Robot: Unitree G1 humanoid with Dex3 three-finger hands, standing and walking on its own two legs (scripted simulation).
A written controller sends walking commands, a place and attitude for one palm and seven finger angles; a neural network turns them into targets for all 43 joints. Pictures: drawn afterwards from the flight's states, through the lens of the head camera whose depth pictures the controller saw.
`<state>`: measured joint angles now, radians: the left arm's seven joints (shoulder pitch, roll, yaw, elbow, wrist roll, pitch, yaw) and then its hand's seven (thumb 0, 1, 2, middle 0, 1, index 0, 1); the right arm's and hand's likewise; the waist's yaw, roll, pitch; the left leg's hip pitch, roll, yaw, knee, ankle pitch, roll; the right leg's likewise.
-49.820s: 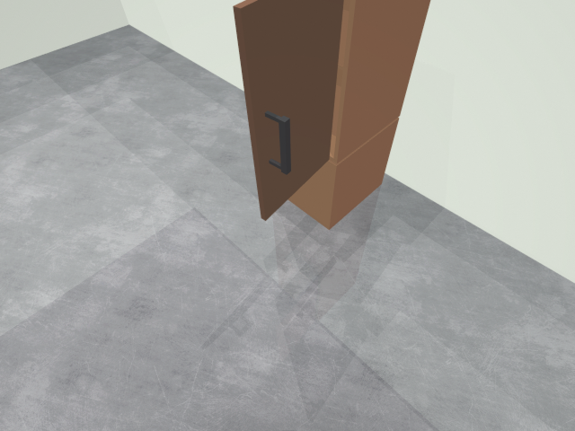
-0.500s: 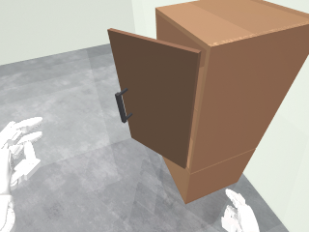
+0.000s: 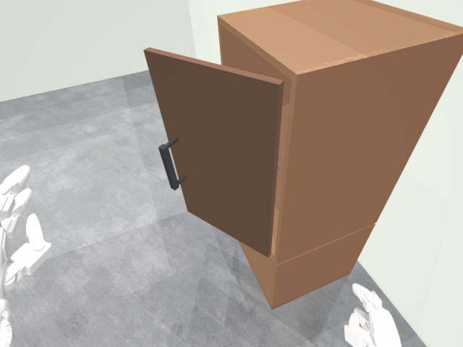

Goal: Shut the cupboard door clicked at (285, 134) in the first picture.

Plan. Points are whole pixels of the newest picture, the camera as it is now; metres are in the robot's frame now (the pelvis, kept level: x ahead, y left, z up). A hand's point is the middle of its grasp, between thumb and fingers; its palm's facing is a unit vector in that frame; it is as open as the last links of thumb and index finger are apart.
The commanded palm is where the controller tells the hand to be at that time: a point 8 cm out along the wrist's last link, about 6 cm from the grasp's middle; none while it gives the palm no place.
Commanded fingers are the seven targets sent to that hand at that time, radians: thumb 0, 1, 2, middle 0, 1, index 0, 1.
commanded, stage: step back with the hand held close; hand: left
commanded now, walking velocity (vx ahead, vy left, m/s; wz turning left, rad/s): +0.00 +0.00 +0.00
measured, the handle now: (174, 164) +0.60 +0.24 -0.06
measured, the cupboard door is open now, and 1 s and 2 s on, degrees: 33 33 33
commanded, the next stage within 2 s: stop stepping back and stand still in 1.08 s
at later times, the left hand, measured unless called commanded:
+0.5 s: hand out of the picture +0.15 +0.31 +0.17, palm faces +0.39 -0.76 -0.52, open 7.4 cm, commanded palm +0.09 +0.34 +0.18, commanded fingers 0.00 0.90 0.90 -0.20 -0.30 -0.20 -0.30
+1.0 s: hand out of the picture +0.01 +0.32 +0.18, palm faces +0.57 -0.72 -0.39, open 7.4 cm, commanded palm -0.07 +0.35 +0.18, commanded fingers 0.00 0.90 0.90 -0.20 -0.30 -0.20 -0.30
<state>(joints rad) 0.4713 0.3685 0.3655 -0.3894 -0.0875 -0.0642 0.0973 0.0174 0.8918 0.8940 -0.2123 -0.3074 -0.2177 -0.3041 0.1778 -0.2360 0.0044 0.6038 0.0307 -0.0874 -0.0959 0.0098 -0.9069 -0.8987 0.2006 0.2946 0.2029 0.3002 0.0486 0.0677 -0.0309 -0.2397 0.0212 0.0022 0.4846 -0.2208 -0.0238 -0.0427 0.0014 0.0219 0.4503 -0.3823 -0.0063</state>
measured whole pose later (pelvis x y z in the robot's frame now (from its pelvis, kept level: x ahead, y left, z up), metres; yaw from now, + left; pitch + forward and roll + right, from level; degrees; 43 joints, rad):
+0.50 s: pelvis -0.05 +0.04 +0.00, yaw +0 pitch +1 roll -1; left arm 0.55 0.46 0.44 -0.45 -0.09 -0.13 0.12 0.02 0.89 0.89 -0.21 -0.31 -0.22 -0.30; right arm 0.16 -0.22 0.00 0.54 0.03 0.04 -0.09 0.01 -0.91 -0.90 0.20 0.29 0.20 0.30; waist 0.00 0.06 0.00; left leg -0.38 0.01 0.05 0.50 -0.15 0.03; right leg -0.19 -0.02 0.02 0.49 -0.32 0.04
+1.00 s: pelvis -0.17 +0.03 -0.02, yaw +7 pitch -3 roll -4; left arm 0.41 0.42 0.43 -0.43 -0.05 -0.25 0.17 0.01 0.89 0.89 -0.21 -0.31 -0.22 -0.30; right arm 0.20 -0.23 -0.01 0.62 0.00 -0.09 -0.11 0.01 -0.91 -0.90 0.20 0.29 0.21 0.30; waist -0.01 0.07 0.03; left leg -0.52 0.04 0.01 0.58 -0.17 0.06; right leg -0.36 0.06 0.00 0.74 -0.39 0.03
